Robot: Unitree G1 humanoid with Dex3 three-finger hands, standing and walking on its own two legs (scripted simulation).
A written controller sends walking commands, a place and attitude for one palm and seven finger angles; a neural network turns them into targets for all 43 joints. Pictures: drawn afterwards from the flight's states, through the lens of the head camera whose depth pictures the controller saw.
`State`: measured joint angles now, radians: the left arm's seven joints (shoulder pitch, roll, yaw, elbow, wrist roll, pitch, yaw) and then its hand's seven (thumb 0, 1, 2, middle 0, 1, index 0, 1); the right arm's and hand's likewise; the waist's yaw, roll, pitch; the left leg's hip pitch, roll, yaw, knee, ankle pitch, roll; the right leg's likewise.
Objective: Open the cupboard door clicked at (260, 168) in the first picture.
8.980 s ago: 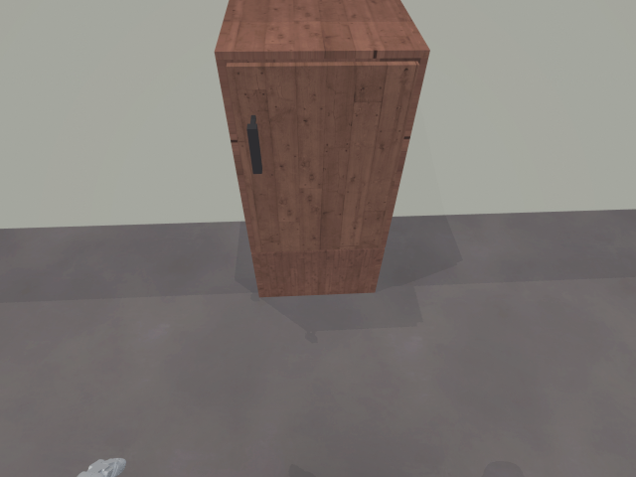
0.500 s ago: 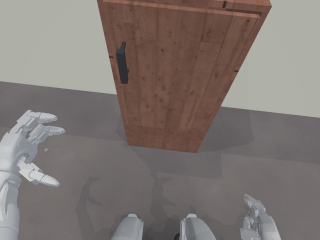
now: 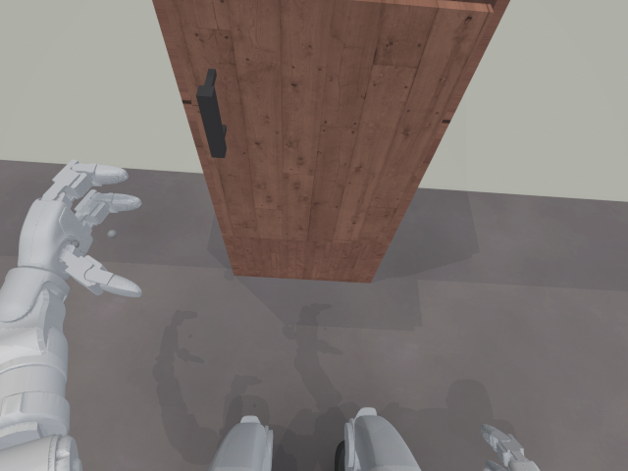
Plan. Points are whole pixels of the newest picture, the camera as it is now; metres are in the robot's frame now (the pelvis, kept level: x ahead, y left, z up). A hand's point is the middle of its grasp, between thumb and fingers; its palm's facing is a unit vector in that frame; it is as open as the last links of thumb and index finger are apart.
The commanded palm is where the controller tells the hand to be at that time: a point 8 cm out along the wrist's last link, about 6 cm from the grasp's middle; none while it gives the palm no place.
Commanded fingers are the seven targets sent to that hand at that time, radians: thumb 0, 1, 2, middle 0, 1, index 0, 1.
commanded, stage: move the hooked fingers beside the handle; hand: left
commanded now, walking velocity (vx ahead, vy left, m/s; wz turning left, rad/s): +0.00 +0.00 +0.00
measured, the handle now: (215, 115) +0.60 +0.16 +0.04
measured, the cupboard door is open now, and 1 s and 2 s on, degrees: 0 0 0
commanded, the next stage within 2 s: slide the fingers in behind the handle in 1.76 s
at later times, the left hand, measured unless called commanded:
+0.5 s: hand (136, 182) +0.46 +0.24 +0.05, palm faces -0.03 -1.00 -0.02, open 14.0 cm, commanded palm +0.45 +0.28 +0.05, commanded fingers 0.00 -0.50 0.30 -0.30 -1.20 -0.30 -1.20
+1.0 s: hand (166, 134) +0.55 +0.22 +0.05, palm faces -0.03 -1.00 -0.03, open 14.0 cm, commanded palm +0.53 +0.26 +0.04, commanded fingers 0.00 -0.50 0.30 -0.30 -1.20 -0.30 -1.20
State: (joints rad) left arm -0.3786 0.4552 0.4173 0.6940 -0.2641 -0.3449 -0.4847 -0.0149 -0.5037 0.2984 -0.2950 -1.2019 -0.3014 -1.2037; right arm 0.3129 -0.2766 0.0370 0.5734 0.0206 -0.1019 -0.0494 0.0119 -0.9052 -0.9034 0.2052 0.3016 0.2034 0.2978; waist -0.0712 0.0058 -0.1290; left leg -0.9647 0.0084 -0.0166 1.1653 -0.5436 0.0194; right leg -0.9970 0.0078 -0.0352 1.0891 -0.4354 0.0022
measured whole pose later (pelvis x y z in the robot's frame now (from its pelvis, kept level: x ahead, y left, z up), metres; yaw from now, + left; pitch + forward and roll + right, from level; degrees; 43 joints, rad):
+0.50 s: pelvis +0.00 -0.01 -0.01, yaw -1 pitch +23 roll -3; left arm -0.74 0.58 0.47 1.06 -0.16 -0.39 -0.47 -0.01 -0.50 0.30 -0.30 -1.20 -0.30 -1.20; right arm 0.32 -0.28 0.05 0.60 0.01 -0.01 -0.04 0.01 -0.91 -0.90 0.20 0.30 0.20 0.30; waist -0.13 0.00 -0.12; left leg -1.07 0.02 -0.03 1.22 -0.55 0.01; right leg -1.10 0.02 -0.04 1.13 -0.44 -0.01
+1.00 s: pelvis -0.01 +0.00 -0.03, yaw -2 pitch +29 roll -4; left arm -1.05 0.74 0.50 1.25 -0.04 -0.35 -0.39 -0.01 -0.50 0.30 -0.30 -1.20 -0.30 -1.20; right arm 0.37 -0.29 0.08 0.59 -0.03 0.06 -0.02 0.01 -0.91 -0.90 0.20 0.30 0.20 0.30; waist -0.24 0.03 -0.10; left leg -1.22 0.03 -0.03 1.28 -0.56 0.02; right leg -1.24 0.03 -0.05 1.17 -0.43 0.00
